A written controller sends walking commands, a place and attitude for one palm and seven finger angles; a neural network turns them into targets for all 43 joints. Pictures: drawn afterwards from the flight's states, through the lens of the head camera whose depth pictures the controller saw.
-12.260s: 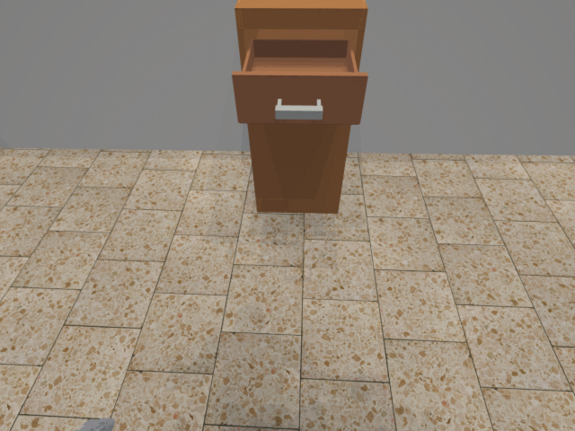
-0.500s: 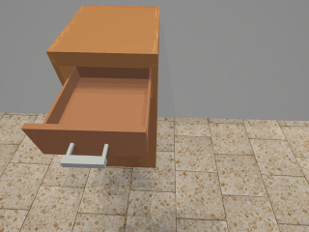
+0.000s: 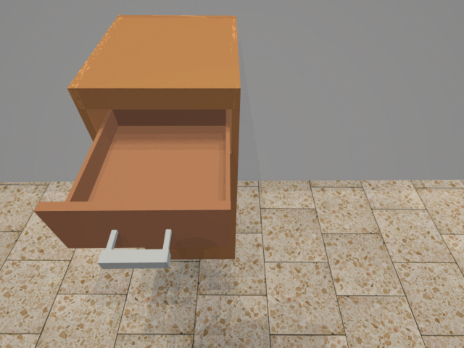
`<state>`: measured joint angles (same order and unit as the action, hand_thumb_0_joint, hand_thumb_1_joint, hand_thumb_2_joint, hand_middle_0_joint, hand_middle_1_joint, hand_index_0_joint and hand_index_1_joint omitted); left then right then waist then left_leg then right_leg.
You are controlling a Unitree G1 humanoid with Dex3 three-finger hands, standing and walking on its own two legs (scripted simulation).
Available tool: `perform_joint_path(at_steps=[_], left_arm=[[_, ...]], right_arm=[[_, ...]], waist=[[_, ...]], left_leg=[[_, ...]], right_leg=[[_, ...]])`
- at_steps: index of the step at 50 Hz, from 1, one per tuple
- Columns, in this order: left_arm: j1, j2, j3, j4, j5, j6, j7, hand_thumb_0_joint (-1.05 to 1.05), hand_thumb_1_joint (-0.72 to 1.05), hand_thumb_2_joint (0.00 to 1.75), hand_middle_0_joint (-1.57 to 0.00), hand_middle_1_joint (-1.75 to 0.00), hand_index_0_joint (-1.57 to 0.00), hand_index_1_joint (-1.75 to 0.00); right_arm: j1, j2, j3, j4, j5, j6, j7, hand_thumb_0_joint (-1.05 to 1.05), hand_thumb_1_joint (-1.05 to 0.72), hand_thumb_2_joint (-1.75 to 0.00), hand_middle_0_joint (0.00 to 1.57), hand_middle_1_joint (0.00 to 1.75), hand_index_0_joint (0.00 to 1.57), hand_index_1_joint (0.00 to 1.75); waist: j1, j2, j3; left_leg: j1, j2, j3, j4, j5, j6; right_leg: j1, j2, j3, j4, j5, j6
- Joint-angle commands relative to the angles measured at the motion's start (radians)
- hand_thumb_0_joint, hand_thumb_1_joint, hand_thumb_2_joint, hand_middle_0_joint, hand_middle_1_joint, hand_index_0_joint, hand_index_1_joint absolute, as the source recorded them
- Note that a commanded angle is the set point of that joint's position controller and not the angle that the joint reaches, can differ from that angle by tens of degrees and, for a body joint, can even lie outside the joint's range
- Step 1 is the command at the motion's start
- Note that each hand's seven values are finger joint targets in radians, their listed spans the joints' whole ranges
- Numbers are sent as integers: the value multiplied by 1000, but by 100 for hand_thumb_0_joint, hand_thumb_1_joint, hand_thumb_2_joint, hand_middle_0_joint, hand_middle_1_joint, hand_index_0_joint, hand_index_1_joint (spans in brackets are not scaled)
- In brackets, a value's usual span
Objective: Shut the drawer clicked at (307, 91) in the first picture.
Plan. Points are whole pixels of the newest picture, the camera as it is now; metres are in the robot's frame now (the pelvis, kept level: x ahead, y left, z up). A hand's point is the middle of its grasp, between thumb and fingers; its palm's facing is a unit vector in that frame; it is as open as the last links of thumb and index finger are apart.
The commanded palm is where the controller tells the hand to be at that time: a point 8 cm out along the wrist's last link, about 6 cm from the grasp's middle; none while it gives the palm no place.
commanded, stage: come to a stop and stand still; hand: left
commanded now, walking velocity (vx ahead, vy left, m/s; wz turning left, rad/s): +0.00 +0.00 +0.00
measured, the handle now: (138, 247) +0.29 +0.19 -0.01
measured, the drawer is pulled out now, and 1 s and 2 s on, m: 0.29 0.29 0.28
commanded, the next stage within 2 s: look again from close up in 0.24 s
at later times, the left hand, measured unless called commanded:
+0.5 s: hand out of the picture -0.04 +0.17 -0.17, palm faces +0.02 -0.98 -0.18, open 7.3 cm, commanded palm none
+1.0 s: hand out of the picture -0.03 +0.14 -0.17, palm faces +0.02 -0.98 -0.17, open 7.3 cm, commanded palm +0.08 +0.19 -0.07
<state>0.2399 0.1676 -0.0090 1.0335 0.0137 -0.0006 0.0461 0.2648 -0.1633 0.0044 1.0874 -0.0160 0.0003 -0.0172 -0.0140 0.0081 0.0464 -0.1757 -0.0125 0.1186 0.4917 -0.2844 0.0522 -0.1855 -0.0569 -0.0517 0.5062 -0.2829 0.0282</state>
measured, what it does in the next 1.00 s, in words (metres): stands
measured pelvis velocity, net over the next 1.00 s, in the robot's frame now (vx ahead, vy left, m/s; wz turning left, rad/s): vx -0.01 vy -0.01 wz -0.01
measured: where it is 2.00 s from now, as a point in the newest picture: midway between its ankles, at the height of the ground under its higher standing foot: outside the picture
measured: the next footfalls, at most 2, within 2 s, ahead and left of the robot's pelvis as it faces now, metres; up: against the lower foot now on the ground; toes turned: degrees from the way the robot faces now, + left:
none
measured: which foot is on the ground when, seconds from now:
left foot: down 0.00-1.00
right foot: down 0.00-1.00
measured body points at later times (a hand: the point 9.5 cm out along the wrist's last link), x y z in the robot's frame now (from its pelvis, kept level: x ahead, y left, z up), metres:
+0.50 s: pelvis -0.01 +0.01 +0.00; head +0.00 +0.00 +0.45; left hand -0.04 +0.22 -0.16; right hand -0.01 -0.21 -0.16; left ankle -0.01 +0.08 -0.74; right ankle -0.01 -0.13 -0.74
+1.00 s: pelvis -0.01 -0.01 +0.00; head +0.00 -0.02 +0.45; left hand -0.03 +0.20 -0.15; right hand -0.04 -0.21 -0.16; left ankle -0.01 +0.08 -0.74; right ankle -0.01 -0.13 -0.74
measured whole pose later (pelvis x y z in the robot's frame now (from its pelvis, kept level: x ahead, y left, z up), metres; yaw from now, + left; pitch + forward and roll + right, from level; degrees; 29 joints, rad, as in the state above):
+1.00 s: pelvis -0.01 -0.01 +0.00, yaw -1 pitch -2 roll +0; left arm 0.32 0.09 -0.01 1.13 0.02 -0.02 0.05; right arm 0.31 -0.12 0.00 1.15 -0.01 0.00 -0.02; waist -0.01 0.02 0.04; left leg -0.17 -0.01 0.13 0.43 -0.23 0.04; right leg -0.19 -0.05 -0.05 0.46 -0.24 0.02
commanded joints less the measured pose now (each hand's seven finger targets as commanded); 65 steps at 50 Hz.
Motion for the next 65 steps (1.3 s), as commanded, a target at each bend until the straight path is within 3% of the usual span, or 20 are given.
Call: perform_joint_path(at_steps=[1, 13, 22, 45, 48, 49, 50, 51, 52, 53, 54, 55, 56, 57, 58, 60, 61, 62, 64, 65], left_arm=[[91, 91, 23, -16, -4, -11, 2, 0, 90, 90, -20, -30, -20, -30], [131, 63, 19, 40, -1, -11, 2, 0, 90, 90, -20, -30, -20, -30], [167, 43, 16, 70, 2, -13, 2, 0, 90, 90, -20, -30, -20, -30], [188, 8, 23, 81, 2, -22, 5, 0, 90, 90, -20, -30, -20, -30], [190, 7, 22, 81, 2, -23, 5, 0, 90, 90, -20, -30, -20, -30], [191, 79, 13, 94, 14, -35, 33, 0, 90, 90, -20, -30, -20, -30], [-515, 226, 58, -1435, -189, -253, 22, 0, 90, 90, -22, -32, -22, -32], [-156, 187, 65, -1219, -115, -205, 86, 0, 90, 90, -24, -34, -24, -34], [118, 10, -41, -1051, -129, -56, 131, 0, 90, 90, -26, -37, -26, -37], [128, -98, -127, -1060, -141, -17, 120, 0, 90, 90, -28, -39, -28, -39], [103, -83, -139, -1175, -166, -49, 105, 0, 90, 90, -30, -41, -30, -41], [114, -41, -111, -1196, -157, -85, 98, 0, 90, 90, -32, -43, -32, -43], [142, -49, -108, -1185, -152, -127, 84, 0, 90, 90, -34, -45, -34, -45], [169, -44, -73, -1143, -146, -175, 64, 0, 90, 90, -36, -47, -36, -47], [271, -63, -55, -1068, -151, -230, 24, 0, 90, 90, -38, -50, -38, -50], [464, -75, 11, -983, -196, -373, -87, 0, 90, 90, -42, -54, -42, -54], [526, -53, 63, -977, -218, -453, -148, 0, 90, 90, -44, -56, -44, -56], [514, 9, 119, -1002, -211, -523, -182, 0, 90, 90, -46, -58, -46, -58], [383, 93, 141, -1300, -198, -668, -225, 0, 90, 90, -50, -62, -50, -62], [382, 99, 135, -1345, -192, -711, -230, 0, 90, 90, -52, -65, -52, -65]], right_arm=[[46, -111, -21, -24, 2, -20, -8, 0, -90, -90, 20, 30, 20, 30], [53, -104, -18, 16, 8, -21, -12, 0, -90, -90, 20, 30, 20, 30], [71, -85, -17, 35, 10, -16, -10, 0, -90, -90, 20, 30, 20, 30], [118, -38, -15, 63, 8, -18, -12, 0, -90, -90, 20, 30, 20, 30], [117, -36, -16, 63, 8, -19, -12, 0, -90, -90, 20, 30, 20, 30], [19, -90, -16, -33, 14, -31, -1, 0, -90, -90, 20, 30, 20, 30], [34, -270, -35, -402, 46, -176, -51, 0, -90, -90, 20, 30, 20, 30], [-59, -194, -8, -342, 53, -270, -73, 0, -90, -90, 20, 30, 20, 30], [-59, -153, -26, -348, 78, -309, -62, 0, -90, -90, 20, 30, 20, 30], [-19, -161, -15, -326, 82, -328, -56, 0, -90, -90, 20, 30, 20, 30], [-42, -192, -23, -376, 82, -354, -64, 0, -90, -90, 20, 30, 20, 30], [-52, -213, -33, -399, 72, -373, -67, 0, -90, -90, 20, 30, 20, 30], [-52, -214, -38, -434, 55, -385, -64, 0, -90, -90, 20, 30, 20, 30], [-61, -212, -51, -470, 47, -389, -56, 0, -90, -90, 20, 30, 20, 30], [-64, -207, -63, -495, 33, -388, -44, 0, -90, -90, 20, 30, 20, 30], [-103, -194, -84, -553, 25, -379, -11, 0, -90, -90, 20, 30, 20, 30], [-120, -193, -95, -578, 24, -365, 8, 0, -90, -90, 20, 30, 20, 30], [-121, -191, -101, -592, 26, -357, 24, 0, -90, -90, 20, 30, 20, 30], [-136, -180, -108, -663, 12, -360, 38, 0, -90, -90, 20, 30, 20, 30], [-133, -167, -106, -667, 7, -357, 43, 0, -90, -90, 20, 30, 20, 30]], waist=[[13, -2, 6], [10, -8, 19], [9, -9, 60], [11, -9, 61], [12, -25, 58], [40, -168, 93], [-97, 22, -456], [-5, 192, -444], [-15, 182, -216], [-24, 108, -109], [-35, 76, -40], [-51, 5, -28], [-62, -92, -12], [-51, -159, -20], [-18, -240, -24], [54, -279, -71], [74, -269, -109], [94, -161, -153], [98, 97, -351], [86, 142, -373]], left_leg=[[0, 129, -131, -127, 233, -6], [32, 133, -131, -170, 203, -4], [1, 130, -143, -216, 53, -7], [-9, 123, -128, -195, 68, -11], [-1, 122, -124, -185, 87, -11], [-141, 145, -114, 11, 177, -39], [181, 30, -108, -83, 203, -23], [162, 58, -100, -98, 216, -30], [-4, 77, -139, -136, 108, -63], [-75, 62, -140, -117, -13, -47], [-114, 53, -158, -90, -68, -38], [-152, 39, -163, -50, -99, -33], [-194, 25, -169, 1, -106, -27], [-226, 14, -157, 53, -102, -32], [-280, 11, -141, 99, -99, -40], [-404, 5, -118, 191, -83, -56], [-449, 1, -109, 239, -51, -63], [-477, -3, -98, 282, -13, -67], [-433, 0, -82, 364, 84, -51], [-429, 5, -88, 399, 116, -46]], right_leg=[[-15, -53, 50, -69, 171, -37], [-22, -55, 53, -92, 162, -31], [-45, -53, 59, -116, 109, -33], [-57, -52, 74, -127, 117, -46], [-60, -54, 78, -133, 125, -46], [-47, -90, 86, -125, 331, -41], [35, 23, 23, -37, 243, -44], [-5, 50, 4, 21, 110, -71], [-110, 36, -31, 36, 6, -59], [-139, 37, -42, 14, 12, -53], [-165, 36, -47, -2, -17, -49], [-211, 39, -44, -9, -70, -46], [-270, 44, -55, 10, -118, -44], [-310, 41, -50, 27, -166, -45], [-358, 48, -55, 57, -214, -44], [-395, 50, -51, 152, -229, -52], [-391, 52, -46, 205, -177, -58], [-382, 45, -25, 264, -106, -68], [-381, 44, 10, 373, 20, -81], [-419, 48, 12, 405, 48, -84]])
